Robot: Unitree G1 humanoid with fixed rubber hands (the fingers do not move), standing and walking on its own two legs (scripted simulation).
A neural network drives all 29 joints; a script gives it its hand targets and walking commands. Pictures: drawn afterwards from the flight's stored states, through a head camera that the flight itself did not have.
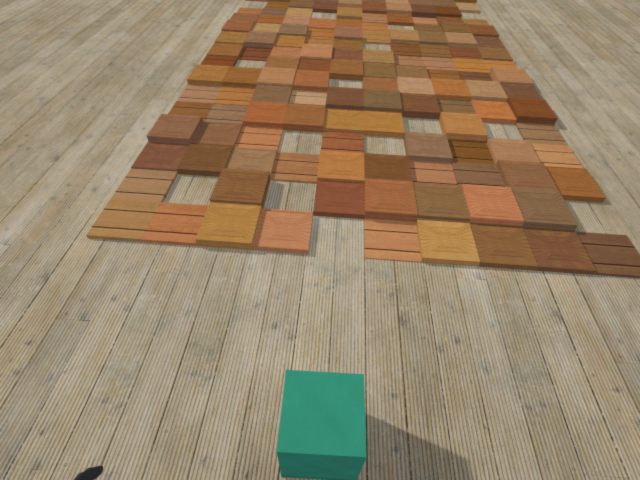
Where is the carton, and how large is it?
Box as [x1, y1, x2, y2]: [277, 370, 366, 479]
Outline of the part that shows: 286,370 277,446 277,455 281,476 322,479 356,479 366,456 363,374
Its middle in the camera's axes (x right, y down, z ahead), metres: +0.00 +0.52 +1.06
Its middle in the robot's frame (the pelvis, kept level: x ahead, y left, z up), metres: +0.41 -0.01 -0.66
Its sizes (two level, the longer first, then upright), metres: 0.210 0.200 0.250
